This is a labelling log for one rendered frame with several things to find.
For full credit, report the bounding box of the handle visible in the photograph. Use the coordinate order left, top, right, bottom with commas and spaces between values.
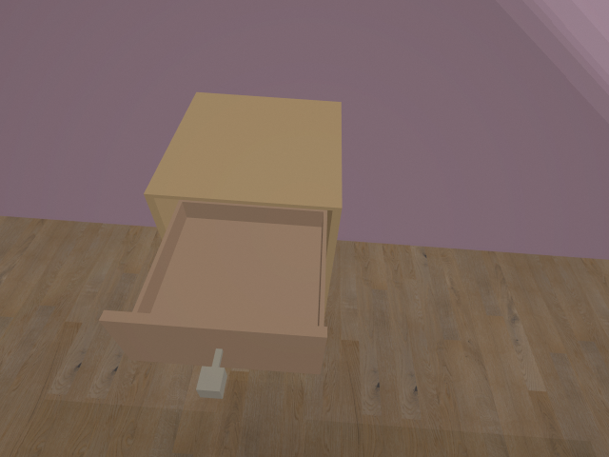
196, 348, 227, 399

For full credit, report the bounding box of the drawer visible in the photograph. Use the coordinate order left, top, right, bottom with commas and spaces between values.
99, 200, 327, 375

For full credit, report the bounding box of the cabinet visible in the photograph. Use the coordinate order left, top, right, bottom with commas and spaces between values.
144, 92, 343, 314

